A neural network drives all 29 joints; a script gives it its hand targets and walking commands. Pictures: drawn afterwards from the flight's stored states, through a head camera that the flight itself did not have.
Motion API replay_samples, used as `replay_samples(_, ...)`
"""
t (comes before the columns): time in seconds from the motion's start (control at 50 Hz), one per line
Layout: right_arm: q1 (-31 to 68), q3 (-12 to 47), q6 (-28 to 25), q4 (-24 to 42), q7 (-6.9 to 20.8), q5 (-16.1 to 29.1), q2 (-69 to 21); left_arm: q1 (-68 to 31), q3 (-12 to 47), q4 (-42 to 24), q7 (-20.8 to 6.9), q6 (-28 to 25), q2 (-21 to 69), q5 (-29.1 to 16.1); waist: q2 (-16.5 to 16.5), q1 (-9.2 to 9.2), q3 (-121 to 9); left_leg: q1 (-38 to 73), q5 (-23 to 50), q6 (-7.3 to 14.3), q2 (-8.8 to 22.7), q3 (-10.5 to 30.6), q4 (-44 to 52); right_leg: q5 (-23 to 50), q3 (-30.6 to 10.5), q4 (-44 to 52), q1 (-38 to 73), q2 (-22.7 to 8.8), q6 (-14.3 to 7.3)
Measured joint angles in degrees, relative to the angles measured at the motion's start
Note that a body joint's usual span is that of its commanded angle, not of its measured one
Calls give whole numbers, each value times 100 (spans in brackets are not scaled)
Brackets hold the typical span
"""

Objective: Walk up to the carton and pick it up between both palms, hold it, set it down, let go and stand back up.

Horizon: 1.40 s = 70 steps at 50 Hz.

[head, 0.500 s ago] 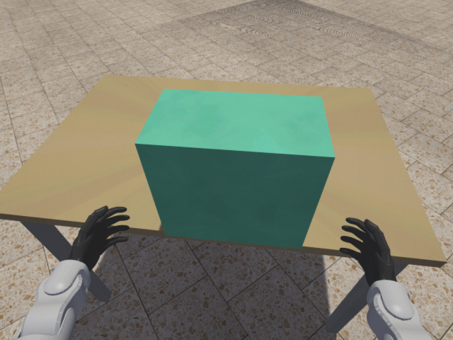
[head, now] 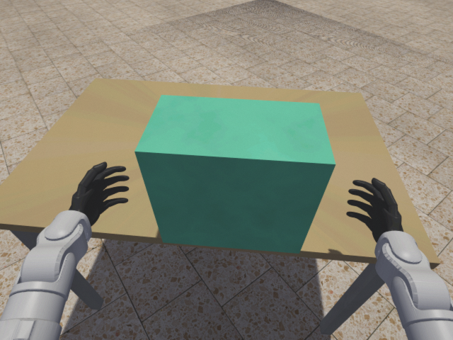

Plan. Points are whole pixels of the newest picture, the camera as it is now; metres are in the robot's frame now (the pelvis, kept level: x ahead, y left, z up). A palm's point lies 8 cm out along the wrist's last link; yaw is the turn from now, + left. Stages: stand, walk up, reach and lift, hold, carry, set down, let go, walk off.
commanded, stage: reach and lift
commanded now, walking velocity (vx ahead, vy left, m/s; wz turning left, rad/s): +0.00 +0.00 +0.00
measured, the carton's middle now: (234, 178) +0.43 +0.03 +0.06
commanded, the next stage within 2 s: none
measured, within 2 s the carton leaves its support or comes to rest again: neither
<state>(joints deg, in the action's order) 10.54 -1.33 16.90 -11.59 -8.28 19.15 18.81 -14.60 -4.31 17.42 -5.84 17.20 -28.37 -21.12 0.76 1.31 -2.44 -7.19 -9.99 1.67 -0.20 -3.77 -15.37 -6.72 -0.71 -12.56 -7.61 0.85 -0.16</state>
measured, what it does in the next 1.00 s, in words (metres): stands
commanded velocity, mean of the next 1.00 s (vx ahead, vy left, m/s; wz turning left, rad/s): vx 0.00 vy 0.00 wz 0.00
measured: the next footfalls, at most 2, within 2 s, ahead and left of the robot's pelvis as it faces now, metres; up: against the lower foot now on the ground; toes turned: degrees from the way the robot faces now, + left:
none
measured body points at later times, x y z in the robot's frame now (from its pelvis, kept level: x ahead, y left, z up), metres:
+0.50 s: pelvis -0.01 +0.00 +0.00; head -0.01 +0.01 +0.45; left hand +0.39 +0.28 +0.16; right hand +0.39 -0.23 +0.14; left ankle -0.02 +0.09 -0.75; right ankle +0.00 -0.12 -0.75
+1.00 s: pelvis -0.01 +0.00 +0.00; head +0.01 +0.01 +0.45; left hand +0.44 +0.27 +0.22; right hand +0.43 -0.23 +0.20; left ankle -0.02 +0.10 -0.75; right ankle +0.00 -0.12 -0.75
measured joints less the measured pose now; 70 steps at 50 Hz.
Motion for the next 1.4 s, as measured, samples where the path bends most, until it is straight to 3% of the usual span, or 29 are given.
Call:
replay_samples(0.56, 2824, -192, 943, -1929, 165, -101, 160, -2763, 331, 2020, 129, 825, -509, -287, -13, -326, -236, -471, 270, 8, -68, 161, 108, 208, 31, 87, -431, -35, 11)
replay_samples(1.22, 5466, 124, 1283, -3793, 204, 171, 602, -5412, 1090, 3930, 212, 1130, -1139, -752, -108, -589, -525, -1069, 486, -11, -98, 270, 364, 520, -12, 563, -909, -32, 40)
replay_samples(1.4, 5625, 241, 1120, -4027, 235, 252, 629, -5697, 1035, 4344, 44, 936, -1106, -583, -109, -648, -395, -967, 573, -26, -117, 334, 564, 670, 1, 911, -725, -45, 44)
